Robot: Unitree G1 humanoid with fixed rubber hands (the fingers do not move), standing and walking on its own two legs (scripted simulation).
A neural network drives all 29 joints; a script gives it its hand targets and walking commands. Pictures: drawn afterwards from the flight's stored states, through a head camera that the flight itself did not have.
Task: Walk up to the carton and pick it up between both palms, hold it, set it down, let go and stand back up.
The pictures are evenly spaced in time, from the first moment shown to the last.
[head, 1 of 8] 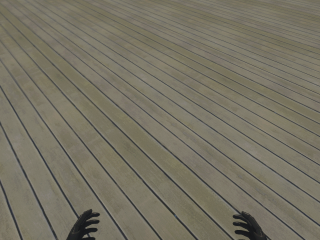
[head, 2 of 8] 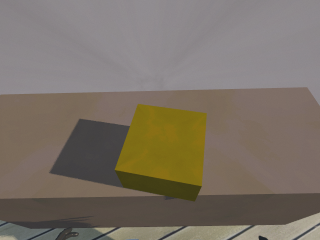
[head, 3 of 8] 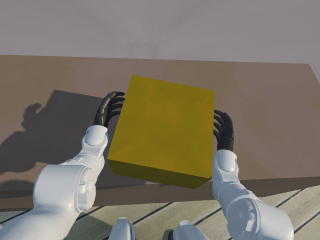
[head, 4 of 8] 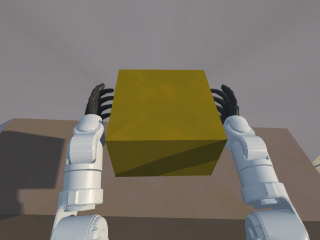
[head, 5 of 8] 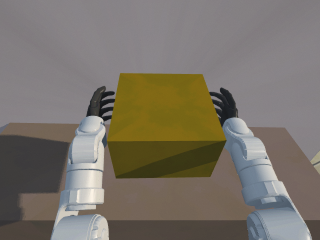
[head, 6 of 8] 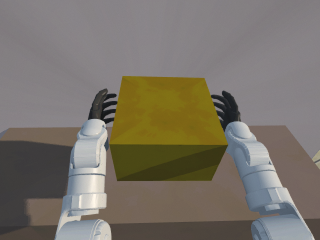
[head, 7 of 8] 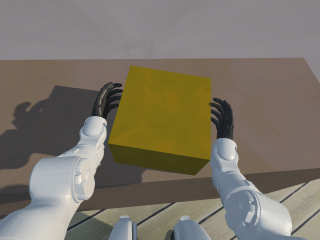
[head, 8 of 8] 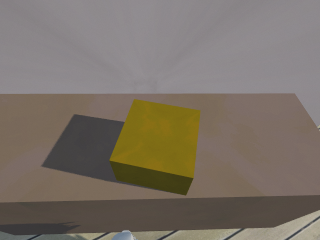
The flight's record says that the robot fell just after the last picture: no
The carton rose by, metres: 0.28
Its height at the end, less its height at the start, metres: +0.00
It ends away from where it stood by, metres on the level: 0.03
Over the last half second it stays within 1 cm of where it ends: yes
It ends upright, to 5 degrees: yes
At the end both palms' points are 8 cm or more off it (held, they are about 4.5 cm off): yes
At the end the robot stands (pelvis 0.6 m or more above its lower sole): yes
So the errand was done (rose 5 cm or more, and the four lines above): yes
